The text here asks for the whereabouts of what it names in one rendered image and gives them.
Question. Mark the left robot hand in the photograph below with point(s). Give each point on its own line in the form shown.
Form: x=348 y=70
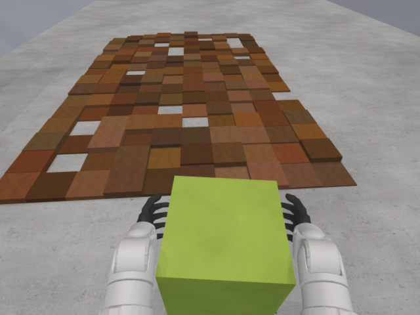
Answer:
x=148 y=210

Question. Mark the robot left forearm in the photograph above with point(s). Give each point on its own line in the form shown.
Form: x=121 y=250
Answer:
x=131 y=275

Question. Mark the robot right forearm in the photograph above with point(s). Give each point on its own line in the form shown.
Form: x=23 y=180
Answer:
x=322 y=276

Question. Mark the right robot hand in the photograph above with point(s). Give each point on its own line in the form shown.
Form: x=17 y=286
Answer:
x=299 y=214

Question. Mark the carton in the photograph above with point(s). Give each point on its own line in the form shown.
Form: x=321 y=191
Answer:
x=224 y=249

